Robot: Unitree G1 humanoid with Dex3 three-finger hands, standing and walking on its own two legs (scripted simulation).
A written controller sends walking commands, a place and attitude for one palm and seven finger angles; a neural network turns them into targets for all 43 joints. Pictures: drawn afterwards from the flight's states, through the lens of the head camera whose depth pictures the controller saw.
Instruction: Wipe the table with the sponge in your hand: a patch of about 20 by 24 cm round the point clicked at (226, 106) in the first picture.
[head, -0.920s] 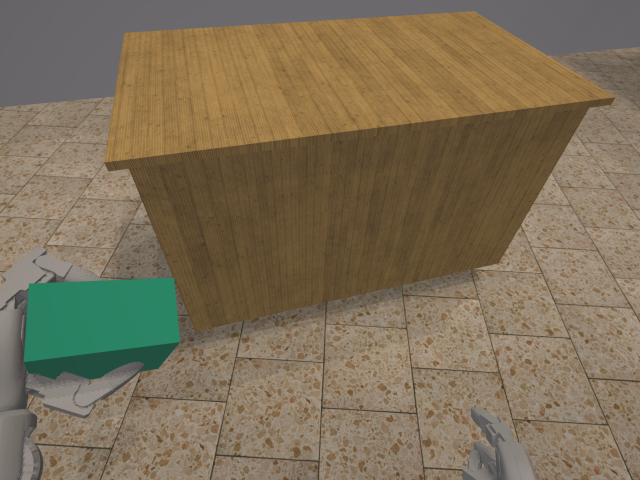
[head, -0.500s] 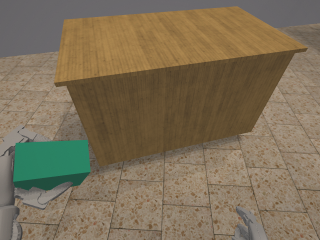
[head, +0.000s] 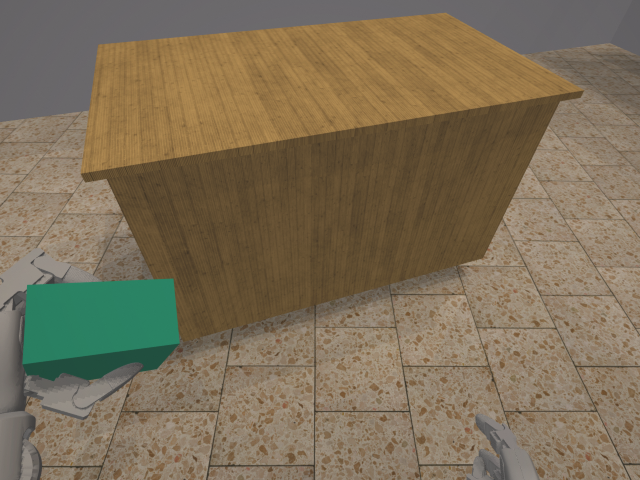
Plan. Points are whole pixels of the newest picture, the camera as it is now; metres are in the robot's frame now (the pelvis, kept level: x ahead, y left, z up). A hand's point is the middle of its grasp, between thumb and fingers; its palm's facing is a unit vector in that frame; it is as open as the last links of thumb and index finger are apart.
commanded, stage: take the last steps up to it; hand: left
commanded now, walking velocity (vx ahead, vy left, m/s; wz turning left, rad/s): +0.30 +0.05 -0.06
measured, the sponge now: (123, 331) +0.22 +0.21 +0.15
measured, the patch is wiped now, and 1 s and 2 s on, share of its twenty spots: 0.00 0.00 0.00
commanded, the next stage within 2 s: come to a stop and stand still in 1.72 s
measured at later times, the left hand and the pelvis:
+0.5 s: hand (134, 236) +0.33 +0.23 +0.17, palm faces +0.36 -0.82 -0.44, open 10.3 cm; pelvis +0.10 +0.00 +0.00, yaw -3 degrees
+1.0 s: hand (179, 174) +0.43 +0.21 +0.18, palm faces +0.37 -0.81 -0.45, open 10.3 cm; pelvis +0.21 -0.02 +0.01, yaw -2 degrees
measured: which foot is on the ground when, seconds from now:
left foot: down 0.00-0.60, up 0.62-1.00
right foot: down 0.00-0.34, up 0.36-0.56, down 0.58-1.00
